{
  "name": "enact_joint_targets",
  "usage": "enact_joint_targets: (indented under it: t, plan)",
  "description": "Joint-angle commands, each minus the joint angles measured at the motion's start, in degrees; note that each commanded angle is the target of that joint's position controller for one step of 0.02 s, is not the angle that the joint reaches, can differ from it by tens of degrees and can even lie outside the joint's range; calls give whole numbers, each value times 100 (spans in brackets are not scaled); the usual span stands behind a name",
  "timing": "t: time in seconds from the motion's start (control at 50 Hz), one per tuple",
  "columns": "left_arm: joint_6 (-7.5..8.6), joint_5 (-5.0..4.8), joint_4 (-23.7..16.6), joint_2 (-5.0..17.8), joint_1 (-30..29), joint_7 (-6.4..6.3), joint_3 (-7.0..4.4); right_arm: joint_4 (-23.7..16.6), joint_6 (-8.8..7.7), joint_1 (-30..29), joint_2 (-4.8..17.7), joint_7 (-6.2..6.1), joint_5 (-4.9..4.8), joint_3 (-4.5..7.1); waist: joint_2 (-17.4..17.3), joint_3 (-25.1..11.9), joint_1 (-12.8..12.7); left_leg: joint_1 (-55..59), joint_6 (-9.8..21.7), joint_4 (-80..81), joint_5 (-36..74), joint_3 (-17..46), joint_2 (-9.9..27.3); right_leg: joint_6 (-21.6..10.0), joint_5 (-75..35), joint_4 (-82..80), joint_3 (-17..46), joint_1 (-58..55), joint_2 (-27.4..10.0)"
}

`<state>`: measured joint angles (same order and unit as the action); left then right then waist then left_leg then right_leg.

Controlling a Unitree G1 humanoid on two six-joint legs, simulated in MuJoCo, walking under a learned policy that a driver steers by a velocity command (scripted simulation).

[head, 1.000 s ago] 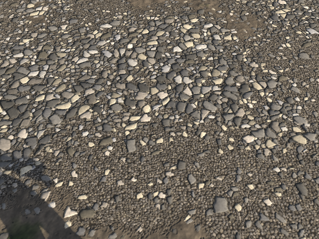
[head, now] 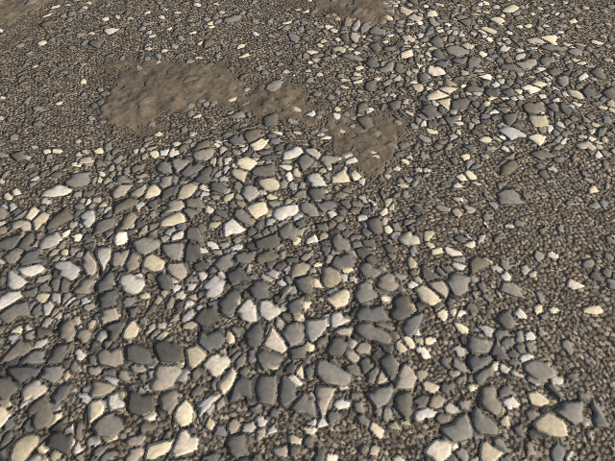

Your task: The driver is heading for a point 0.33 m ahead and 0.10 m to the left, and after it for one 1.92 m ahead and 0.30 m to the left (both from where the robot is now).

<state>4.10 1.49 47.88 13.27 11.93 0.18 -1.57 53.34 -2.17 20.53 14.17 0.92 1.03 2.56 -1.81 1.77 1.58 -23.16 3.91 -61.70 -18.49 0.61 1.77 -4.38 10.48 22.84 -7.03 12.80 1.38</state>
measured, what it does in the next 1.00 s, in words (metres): walks ahead, turning left: left foot, then right foot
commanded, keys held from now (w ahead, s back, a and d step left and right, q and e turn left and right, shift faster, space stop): w+q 0.22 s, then q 0.24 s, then no key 0.54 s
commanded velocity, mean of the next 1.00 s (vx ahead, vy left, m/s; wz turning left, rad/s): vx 0.22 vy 0.00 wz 0.33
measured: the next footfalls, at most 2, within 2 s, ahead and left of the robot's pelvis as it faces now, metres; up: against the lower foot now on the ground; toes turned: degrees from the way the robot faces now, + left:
left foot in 0.38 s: +0.33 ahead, +0.12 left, +0.00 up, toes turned +17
right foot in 0.92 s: +0.36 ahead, -0.07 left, +0.00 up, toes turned +21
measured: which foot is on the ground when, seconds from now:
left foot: up 0.00-0.36, down 0.38-1.00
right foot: down 0.00-0.38, up 0.40-0.90, down 0.92-1.00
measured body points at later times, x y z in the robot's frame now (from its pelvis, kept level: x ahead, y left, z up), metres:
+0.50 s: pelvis +0.22 +0.05 -0.02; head +0.27 +0.07 +0.43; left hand +0.22 +0.31 -0.16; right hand +0.42 -0.17 -0.14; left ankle +0.29 +0.11 -0.74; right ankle +0.15 -0.10 -0.63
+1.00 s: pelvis +0.29 +0.02 +0.00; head +0.30 +0.01 +0.45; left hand +0.27 +0.28 -0.13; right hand +0.45 -0.18 -0.15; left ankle +0.29 +0.11 -0.74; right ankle +0.32 -0.08 -0.74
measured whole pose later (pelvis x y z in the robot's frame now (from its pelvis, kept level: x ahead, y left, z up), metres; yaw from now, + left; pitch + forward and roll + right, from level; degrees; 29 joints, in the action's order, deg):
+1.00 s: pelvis +0.29 +0.02 +0.00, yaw +21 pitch +0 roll +0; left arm -0.3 1.0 52.4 11.4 14.7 -2.2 -1.0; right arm 52.3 0.4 13.0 12.5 -1.1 0.7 1.1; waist -1.8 0.5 1.0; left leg -12.5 3.8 -22.4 -9.3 2.3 -5.3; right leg -0.9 13.8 24.1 -0.1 9.7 0.5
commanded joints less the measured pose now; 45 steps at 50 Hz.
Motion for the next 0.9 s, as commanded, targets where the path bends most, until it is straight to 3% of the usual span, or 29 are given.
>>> enact_joint_targets:
  t: [0.02,0.12,0.22,0.26,0.32,0.34,0.36,0.38,0.4,0.42,0.44,0.46,0.48,0.5,0.52,0.58,0.68,0.76,0.84,0.88,0.9]
  plan:
    - [196,-55,-63,537,391,-39,-142,-210,98,230,278,94,48,110,624,60,-26,-875,-63,-221,500,191,310,-379,-727,-1561,1142,-495,-1553]
    - [225,-57,178,524,811,-73,-162,-559,142,-736,192,180,51,106,541,270,-128,-1718,-181,419,1411,55,383,-385,-1508,-1620,330,-829,-1461]
    - [203,-56,392,630,1149,-128,-174,-951,117,-1746,50,274,76,-20,537,439,-350,-1419,-69,1972,1966,-512,240,-282,-2279,-1490,-279,-1153,-1473]
    - [150,-60,485,666,1239,-171,-174,-1046,93,-1893,30,283,108,-43,487,495,-350,-1200,54,2424,1805,-777,68,-217,-3488,-1070,-529,-1433,-1503]
    - [49,-68,501,899,1107,-272,-238,-891,56,-1172,190,216,168,26,767,-14,-38,-258,340,2627,1129,-1041,-492,-76,-5756,329,-723,-1725,-1501]
    - [-2,-78,469,968,1031,-285,-264,-765,11,-658,320,182,187,89,785,-334,161,313,480,2850,1087,-950,-630,-61,-5684,1189,-704,-1639,-1496]
    - [-38,-129,413,988,910,-267,-275,-564,-65,7,491,120,245,182,579,-727,501,1243,644,3491,1732,-774,-678,71,-4719,2436,-730,-1246,-1372]
    - [-23,-149,244,805,1010,-231,-242,-494,-112,395,1027,33,257,338,-71,-1220,578,2571,946,3353,3783,295,334,291,-1699,4164,-753,-6,-978]
    - [-48,-257,-41,365,1617,-195,-165,-670,-39,144,1685,-3,129,506,-1117,-2050,47,4283,2201,2933,7593,2847,2178,592,2834,6384,-207,1979,106]
    - [-87,-109,-69,677,1192,-197,-196,-764,60,372,1598,-57,-127,531,-38,-2464,405,4067,2325,3316,7250,2694,2082,610,2232,6471,790,2214,-107]
    - [-82,-143,-196,583,779,-194,-165,-823,112,-142,1309,-119,-147,461,24,-1627,266,3290,2125,3638,6154,2200,1856,595,1747,6197,879,2402,-356]
    - [-88,-94,-198,606,595,-199,-175,-838,155,-505,924,-141,-165,353,271,-845,53,2390,1765,3964,5383,1848,1463,598,1491,5609,858,2329,-524]
    - [-168,-5,-211,625,558,-190,-191,-852,169,-715,690,-168,-182,277,271,-541,-139,1859,1516,4144,5043,1547,1177,612,1380,5186,891,2126,-616]
    - [-299,64,-149,597,760,-180,-196,-878,161,-818,545,-173,-169,221,215,-496,-273,1412,1367,4266,4933,1298,1012,636,1288,4906,860,1725,-626]
    - [-408,69,-109,534,889,-177,-193,-871,122,-809,552,-147,-112,204,194,-569,-341,1194,1288,4298,5017,1155,914,644,1225,4731,817,1465,-569]
    - [-518,5,-96,410,952,-159,-175,-834,37,-746,764,-96,-10,240,33,-780,-395,1013,1156,4373,5033,895,754,649,919,4259,745,1267,-482]
    - [-640,5,-199,531,339,-176,-217,-766,128,-597,713,-113,11,189,-286,-592,-157,1149,907,4759,2669,1147,716,651,608,3340,843,1505,-540]
    - [-656,-35,-186,483,91,-204,-199,-673,174,-513,664,-140,58,149,-356,-376,-17,1223,916,4867,1531,1383,793,599,801,2529,860,1285,-465]
    - [-611,-103,-66,411,222,-271,-161,-571,213,-563,628,-168,84,101,-423,-284,-16,1137,921,4607,1609,1522,816,454,1219,1536,733,575,-222]
    - [-560,-112,93,298,546,-313,-122,-516,244,-673,598,-208,21,62,-295,-256,-220,1042,748,4305,1860,1522,737,347,686,271,633,-85,-134]
    - [-495,-75,158,316,669,-333,-105,-479,236,-628,515,-230,-11,24,-118,-257,-279,798,516,4179,1846,1511,659,294,-3,-472,862,-617,-320]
